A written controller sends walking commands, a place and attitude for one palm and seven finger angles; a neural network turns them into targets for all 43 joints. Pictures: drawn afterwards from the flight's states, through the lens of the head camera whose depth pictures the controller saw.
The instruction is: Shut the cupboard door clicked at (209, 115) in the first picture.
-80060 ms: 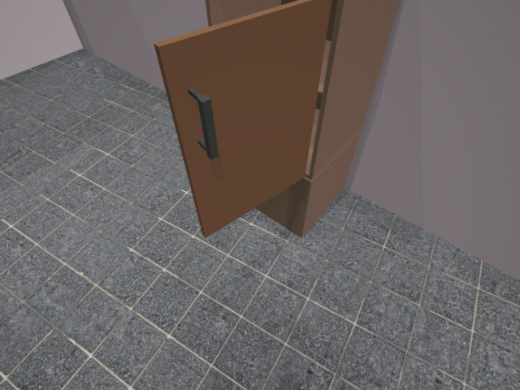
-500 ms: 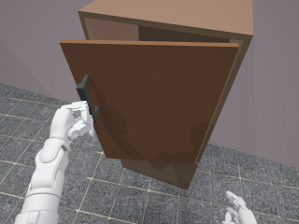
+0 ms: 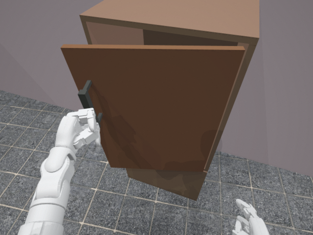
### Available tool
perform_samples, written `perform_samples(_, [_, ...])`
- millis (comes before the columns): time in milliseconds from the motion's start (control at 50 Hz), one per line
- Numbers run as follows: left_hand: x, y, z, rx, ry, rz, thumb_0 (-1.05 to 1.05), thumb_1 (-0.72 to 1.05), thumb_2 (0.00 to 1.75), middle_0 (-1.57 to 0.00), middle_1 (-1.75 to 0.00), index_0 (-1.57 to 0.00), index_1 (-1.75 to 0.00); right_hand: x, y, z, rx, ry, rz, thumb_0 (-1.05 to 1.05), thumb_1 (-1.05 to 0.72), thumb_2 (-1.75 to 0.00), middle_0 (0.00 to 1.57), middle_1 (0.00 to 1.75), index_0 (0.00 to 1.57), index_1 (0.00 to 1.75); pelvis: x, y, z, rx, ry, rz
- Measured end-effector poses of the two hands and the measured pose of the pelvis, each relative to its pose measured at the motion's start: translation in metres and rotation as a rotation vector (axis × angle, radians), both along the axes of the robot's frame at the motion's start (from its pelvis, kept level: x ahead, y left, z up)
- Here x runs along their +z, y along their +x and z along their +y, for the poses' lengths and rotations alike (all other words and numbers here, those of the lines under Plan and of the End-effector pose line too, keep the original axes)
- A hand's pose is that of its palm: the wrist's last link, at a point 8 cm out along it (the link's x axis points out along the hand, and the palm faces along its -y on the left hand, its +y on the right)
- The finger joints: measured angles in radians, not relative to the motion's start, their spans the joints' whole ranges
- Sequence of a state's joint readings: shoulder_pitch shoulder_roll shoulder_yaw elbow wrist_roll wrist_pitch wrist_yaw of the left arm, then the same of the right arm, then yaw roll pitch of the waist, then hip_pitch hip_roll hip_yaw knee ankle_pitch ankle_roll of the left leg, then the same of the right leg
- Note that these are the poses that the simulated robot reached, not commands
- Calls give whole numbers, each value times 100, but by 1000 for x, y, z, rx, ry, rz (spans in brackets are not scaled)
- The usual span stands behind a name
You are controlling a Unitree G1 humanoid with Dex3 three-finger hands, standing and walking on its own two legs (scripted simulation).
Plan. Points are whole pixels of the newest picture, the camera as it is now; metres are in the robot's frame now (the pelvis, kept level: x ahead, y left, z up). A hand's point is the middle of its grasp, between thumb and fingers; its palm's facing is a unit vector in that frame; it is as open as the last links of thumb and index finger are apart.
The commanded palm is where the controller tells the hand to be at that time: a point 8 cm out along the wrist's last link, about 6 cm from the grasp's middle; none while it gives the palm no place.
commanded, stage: push the door shut along its arc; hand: left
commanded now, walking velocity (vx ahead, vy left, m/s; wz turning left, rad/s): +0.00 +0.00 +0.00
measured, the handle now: (92, 106) +0.43 +0.21 +0.10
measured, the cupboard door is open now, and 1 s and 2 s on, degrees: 17 4 0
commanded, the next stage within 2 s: pull the fist back off the door in 1.70 s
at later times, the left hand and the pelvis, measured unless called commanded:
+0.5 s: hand (103, 116) +0.38 +0.16 +0.11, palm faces -0.15 -0.99 -0.06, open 3.1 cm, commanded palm +0.38 +0.21 +0.11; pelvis -0.01 +0.00 +0.00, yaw +1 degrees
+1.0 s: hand (123, 99) +0.46 +0.12 +0.11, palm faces -0.31 -0.95 -0.03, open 3.1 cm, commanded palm +0.45 +0.18 +0.11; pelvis -0.01 +0.00 -0.02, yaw +0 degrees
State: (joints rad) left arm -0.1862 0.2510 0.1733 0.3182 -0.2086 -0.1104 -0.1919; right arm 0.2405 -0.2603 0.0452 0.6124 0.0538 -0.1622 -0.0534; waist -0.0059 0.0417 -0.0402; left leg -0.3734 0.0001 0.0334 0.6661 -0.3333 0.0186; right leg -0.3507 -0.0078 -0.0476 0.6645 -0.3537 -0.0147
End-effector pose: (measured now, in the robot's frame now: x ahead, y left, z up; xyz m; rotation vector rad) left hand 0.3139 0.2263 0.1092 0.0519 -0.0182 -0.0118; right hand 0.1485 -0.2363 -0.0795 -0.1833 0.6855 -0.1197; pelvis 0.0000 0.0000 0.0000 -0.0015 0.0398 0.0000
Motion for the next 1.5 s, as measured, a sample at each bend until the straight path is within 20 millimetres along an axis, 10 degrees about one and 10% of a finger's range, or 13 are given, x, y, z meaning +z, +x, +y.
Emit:
perform_samples(580, [5,70,-7,-151,7,34,1,90,90,-131,-150,-130,-150,-22,-55,-28,-72,-57,193,1,-90,-90,20,30,20,30,-6,-10,-4,15,-3,53])
perform_samples(1180, [5,162,-59,-329,-21,57,1,89,90,-129,-150,-129,-150,-41,-143,-34,-220,-64,434,1,-90,-90,20,30,20,30,-18,-6,2,-24,-6,178])
perform_samples(1500, [6,186,-62,-389,-19,91,-1,89,93,-129,-150,-130,-150,-44,-153,-40,-219,-110,503,0,-90,-90,20,30,20,30,-26,-10,1,-2,-23,230])
